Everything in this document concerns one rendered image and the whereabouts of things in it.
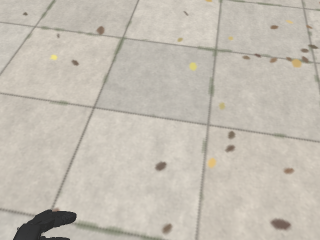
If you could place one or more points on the left robot hand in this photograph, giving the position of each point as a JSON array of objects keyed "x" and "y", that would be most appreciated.
[{"x": 43, "y": 222}]

